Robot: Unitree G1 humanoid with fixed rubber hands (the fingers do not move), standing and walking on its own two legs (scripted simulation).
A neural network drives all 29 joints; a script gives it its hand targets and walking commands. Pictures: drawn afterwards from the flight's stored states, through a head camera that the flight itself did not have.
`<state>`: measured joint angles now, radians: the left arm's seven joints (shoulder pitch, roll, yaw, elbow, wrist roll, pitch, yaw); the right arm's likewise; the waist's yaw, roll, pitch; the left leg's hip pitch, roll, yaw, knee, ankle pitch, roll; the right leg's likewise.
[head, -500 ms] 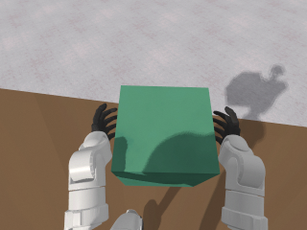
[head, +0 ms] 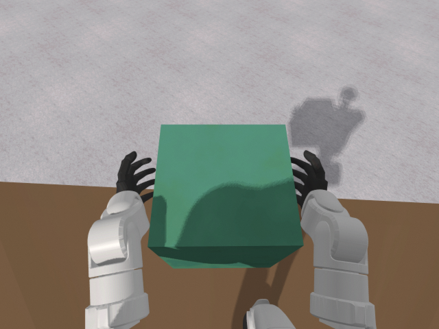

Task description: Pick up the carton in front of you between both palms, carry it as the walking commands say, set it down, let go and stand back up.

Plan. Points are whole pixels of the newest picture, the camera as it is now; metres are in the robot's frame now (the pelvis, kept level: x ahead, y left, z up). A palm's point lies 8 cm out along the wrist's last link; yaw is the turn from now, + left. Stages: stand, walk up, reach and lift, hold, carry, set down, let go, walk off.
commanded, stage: carry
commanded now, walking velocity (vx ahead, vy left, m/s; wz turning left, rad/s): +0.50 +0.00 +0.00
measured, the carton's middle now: (222, 205) +0.34 -0.01 +0.02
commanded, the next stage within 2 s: none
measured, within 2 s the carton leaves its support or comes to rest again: neither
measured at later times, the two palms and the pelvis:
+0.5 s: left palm (154, 105) +0.61 +0.13 +0.04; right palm (277, 101) +0.62 -0.17 +0.03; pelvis +0.30 -0.03 -0.04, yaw +0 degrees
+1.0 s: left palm (161, 53) +0.92 +0.15 +0.00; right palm (254, 53) +0.91 -0.16 +0.00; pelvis +0.60 +0.00 -0.07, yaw +0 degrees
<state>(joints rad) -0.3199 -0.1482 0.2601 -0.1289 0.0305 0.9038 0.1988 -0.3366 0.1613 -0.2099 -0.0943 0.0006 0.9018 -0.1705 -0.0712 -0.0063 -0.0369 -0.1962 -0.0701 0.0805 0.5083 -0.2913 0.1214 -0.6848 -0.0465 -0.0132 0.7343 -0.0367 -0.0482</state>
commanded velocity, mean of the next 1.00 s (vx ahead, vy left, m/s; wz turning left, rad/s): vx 0.50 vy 0.00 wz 0.00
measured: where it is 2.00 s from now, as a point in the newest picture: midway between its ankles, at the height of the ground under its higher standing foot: (212, 154)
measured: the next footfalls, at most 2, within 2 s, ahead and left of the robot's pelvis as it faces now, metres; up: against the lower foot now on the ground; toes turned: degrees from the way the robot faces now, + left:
right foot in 0.14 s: +0.26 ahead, -0.08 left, -0.04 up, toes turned -2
left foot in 0.66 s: +0.57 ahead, +0.06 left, -0.07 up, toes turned +2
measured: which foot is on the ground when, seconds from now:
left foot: down 0.00-0.14, up 0.16-0.64, down 0.66-1.00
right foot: up 0.00-0.12, down 0.14-0.66, up 0.68-1.00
